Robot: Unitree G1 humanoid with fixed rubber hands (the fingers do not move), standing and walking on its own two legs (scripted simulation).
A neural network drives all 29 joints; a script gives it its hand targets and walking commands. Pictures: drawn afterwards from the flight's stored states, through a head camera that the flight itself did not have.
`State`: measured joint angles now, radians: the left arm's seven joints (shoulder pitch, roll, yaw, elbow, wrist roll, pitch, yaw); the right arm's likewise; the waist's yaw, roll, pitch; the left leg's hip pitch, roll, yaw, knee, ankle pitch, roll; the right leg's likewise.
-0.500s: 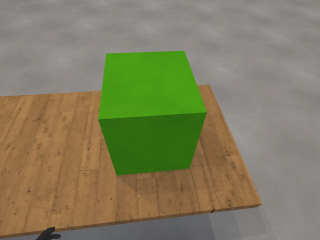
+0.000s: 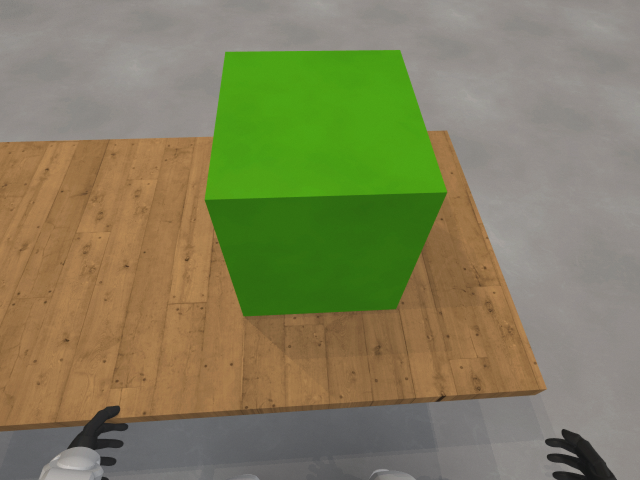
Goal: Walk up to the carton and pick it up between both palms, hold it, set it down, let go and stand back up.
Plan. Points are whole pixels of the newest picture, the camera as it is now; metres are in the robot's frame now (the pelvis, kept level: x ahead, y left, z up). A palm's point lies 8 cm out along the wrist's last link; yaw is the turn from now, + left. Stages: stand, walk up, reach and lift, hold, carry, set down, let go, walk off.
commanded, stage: reach and lift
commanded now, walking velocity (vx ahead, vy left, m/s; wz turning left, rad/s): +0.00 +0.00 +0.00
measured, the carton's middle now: (317, 190) +0.51 +0.01 +0.02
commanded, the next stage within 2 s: none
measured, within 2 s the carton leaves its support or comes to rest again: neither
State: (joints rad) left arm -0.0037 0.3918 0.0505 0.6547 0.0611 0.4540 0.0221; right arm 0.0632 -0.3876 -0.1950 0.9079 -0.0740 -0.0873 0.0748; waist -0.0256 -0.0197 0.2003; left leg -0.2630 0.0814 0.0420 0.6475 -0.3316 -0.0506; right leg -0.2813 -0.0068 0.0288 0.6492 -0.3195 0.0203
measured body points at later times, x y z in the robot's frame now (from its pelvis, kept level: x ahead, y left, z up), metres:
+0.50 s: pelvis +0.00 +0.02 +0.01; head +0.03 +0.04 +0.46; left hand +0.16 +0.29 -0.08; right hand +0.15 -0.30 -0.05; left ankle +0.01 +0.15 -0.72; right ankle +0.02 -0.13 -0.72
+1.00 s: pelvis +0.01 +0.00 +0.02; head +0.02 +0.01 +0.47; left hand +0.15 +0.27 -0.07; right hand +0.22 -0.27 -0.02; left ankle +0.01 +0.15 -0.72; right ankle +0.02 -0.13 -0.72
